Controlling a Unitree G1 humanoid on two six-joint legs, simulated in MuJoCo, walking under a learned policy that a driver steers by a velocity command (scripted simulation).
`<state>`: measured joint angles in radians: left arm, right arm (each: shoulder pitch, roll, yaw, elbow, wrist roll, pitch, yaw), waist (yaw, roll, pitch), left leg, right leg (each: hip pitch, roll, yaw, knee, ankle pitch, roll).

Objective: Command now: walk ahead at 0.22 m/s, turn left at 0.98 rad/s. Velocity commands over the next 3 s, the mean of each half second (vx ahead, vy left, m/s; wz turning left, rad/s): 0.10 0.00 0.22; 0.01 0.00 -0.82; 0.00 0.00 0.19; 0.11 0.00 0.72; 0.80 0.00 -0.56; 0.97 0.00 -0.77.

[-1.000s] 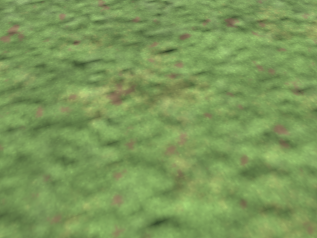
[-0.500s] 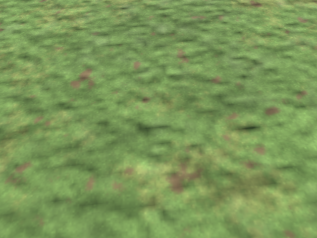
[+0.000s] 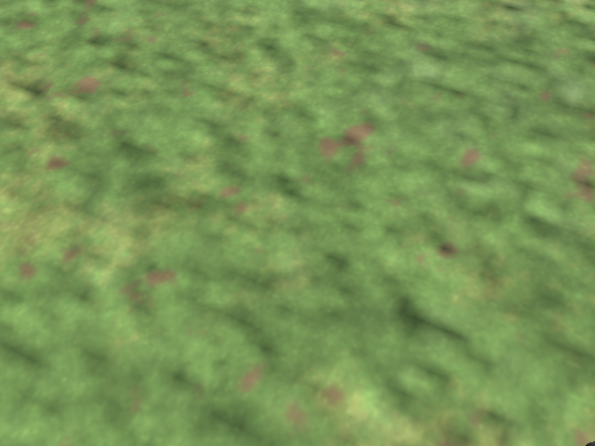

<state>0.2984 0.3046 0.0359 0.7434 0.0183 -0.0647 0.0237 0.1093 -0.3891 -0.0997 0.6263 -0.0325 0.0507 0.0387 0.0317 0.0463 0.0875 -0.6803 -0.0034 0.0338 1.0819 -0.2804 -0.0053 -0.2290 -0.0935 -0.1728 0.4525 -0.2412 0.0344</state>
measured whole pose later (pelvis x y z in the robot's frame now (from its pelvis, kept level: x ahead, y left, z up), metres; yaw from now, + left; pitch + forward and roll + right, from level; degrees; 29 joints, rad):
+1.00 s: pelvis +0.12 -0.03 +0.00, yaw -24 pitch +2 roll +1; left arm 0.26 0.34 0.10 0.67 0.01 0.06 -0.01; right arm 0.09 -0.30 -0.03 0.67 -0.01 0.03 -0.03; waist 0.05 0.00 0.05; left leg -0.40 -0.08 -0.13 0.70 -0.36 -0.02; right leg -0.29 0.19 0.33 0.49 -0.19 -0.06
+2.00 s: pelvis +0.16 +0.01 -0.01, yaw +10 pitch +1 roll +0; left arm 0.31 0.31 0.05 0.75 0.03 0.02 -0.03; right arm 0.18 -0.28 -0.04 0.66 -0.03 0.03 0.03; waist 0.04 -0.05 0.03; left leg -0.23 -0.04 0.08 0.56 -0.34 0.08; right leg -0.39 -0.07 -0.08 1.06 -0.43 -0.02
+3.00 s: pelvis +0.93 -0.07 -0.01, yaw -33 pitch +2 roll +2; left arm 0.21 0.36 0.05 0.76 0.05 -0.06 -0.03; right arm 0.31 -0.32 -0.04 0.77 -0.05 -0.08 0.00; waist -0.02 -0.03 0.02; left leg -0.32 -0.01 0.01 0.52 -0.24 -0.01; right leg -0.43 0.07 0.07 1.29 -0.32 -0.11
